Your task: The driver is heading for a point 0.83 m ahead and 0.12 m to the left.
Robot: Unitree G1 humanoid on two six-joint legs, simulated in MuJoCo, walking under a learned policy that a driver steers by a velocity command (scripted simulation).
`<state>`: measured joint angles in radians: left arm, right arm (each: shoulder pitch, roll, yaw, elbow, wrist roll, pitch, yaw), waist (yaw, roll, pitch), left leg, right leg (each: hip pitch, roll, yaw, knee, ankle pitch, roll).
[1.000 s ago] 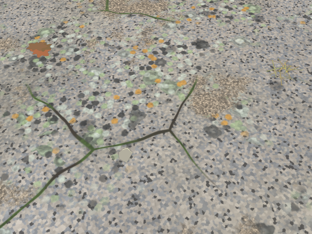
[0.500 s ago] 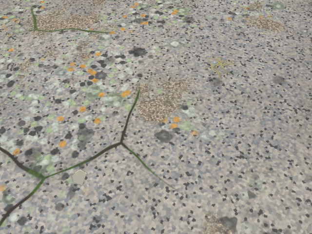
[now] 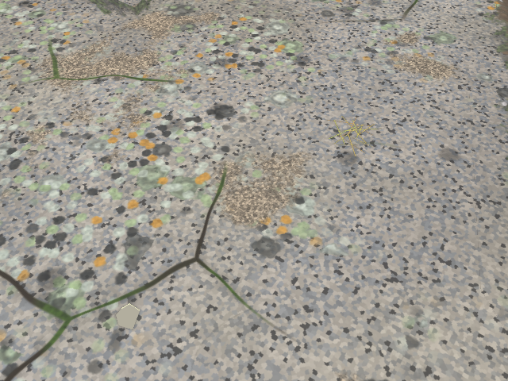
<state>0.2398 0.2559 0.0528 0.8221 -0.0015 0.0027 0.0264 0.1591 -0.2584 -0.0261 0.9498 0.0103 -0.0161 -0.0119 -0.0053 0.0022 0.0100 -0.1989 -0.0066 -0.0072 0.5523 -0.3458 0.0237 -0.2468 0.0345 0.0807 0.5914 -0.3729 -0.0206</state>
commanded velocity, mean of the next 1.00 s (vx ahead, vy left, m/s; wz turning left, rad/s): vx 0.43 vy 0.00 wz -0.01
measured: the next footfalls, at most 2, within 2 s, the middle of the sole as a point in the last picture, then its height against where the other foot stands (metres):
left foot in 0.56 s outside the picture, level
right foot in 1.12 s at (305, 313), level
